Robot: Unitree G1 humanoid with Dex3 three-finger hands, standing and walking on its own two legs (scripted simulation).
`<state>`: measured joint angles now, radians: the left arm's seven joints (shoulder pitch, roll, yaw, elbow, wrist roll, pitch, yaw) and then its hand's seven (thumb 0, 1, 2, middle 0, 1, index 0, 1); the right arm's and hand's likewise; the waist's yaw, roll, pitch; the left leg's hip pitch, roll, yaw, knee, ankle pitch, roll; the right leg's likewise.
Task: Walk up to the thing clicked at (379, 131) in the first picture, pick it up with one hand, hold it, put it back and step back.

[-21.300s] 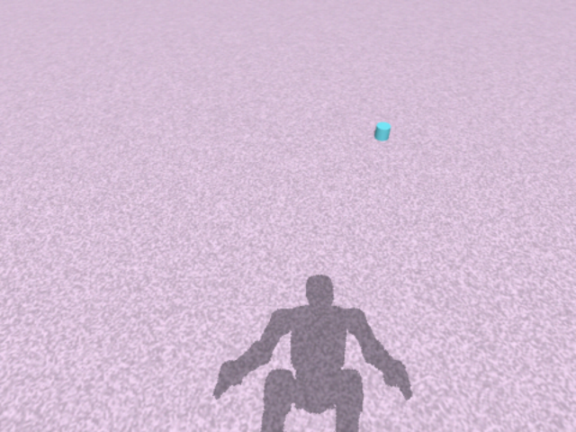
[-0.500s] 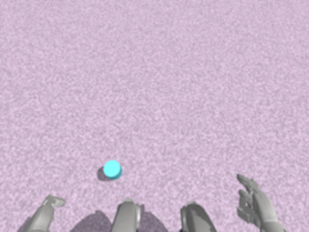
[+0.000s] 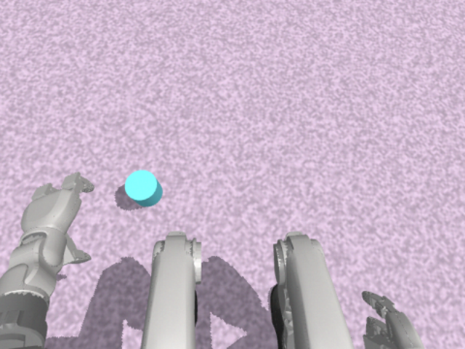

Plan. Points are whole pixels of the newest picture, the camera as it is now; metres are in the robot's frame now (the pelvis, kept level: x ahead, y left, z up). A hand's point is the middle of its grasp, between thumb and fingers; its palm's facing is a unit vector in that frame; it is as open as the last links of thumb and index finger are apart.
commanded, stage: rise first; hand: left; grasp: from above
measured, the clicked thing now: (144, 189) +0.48 +0.27 -0.39
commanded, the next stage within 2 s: approach in 1.38 s
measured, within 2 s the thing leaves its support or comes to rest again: neither
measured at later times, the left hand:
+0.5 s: hand (94, 211) +0.38 +0.32 -0.22, palm faces -0.47 -0.09 -0.88, open 14.1 cm
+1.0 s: hand (108, 205) +0.40 +0.31 -0.26, palm faces -0.46 -0.05 -0.89, open 13.9 cm
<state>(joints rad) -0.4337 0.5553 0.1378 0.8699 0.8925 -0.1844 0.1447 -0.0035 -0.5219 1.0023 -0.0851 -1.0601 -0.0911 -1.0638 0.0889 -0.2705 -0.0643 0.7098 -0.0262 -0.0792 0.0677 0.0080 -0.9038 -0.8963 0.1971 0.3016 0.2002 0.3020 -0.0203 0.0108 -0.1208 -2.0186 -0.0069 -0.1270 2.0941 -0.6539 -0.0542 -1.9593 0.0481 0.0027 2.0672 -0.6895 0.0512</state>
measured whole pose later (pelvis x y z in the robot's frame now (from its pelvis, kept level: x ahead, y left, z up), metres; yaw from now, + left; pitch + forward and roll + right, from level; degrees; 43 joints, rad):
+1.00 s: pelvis +0.00 +0.01 -0.08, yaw -3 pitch +34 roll -7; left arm -0.76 0.65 0.11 1.34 1.28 -0.26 0.46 0.00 -0.48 0.98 -0.12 -0.97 -0.12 -0.98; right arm 0.09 -0.24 -0.01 0.78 -0.13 -0.04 0.12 0.00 -0.90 -0.89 0.20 0.30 0.20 0.30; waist -0.13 -0.02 -0.10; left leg -2.29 -0.03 -0.16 2.37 -0.67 -0.05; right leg -2.20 0.06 -0.01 2.31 -0.72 0.05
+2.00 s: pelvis +0.01 +0.01 -0.10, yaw -5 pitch +35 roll -8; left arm -1.05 0.67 0.09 1.58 1.28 -0.09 0.54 0.00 -0.48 0.96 -0.09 -1.07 -0.11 -1.06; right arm 0.13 -0.27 0.09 0.77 -0.17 -0.05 0.14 0.00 -0.91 -0.89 0.20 0.30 0.20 0.30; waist -0.30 0.00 -0.05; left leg -2.34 -0.02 -0.19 2.42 -0.69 -0.06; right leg -2.27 0.08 -0.03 2.35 -0.71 0.06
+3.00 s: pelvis +0.01 +0.02 -0.12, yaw -9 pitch +31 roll -11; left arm -0.95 0.81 0.15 1.67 1.24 -0.19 0.62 0.00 -0.46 0.93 -0.07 -1.04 -0.10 -1.02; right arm 0.11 -0.26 0.20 0.77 -0.24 -0.16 0.23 0.00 -0.90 -0.89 0.20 0.30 0.20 0.30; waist -0.32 -0.07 0.08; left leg -2.35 -0.01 -0.24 2.52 -0.73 -0.05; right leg -2.25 0.10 -0.07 2.40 -0.72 0.08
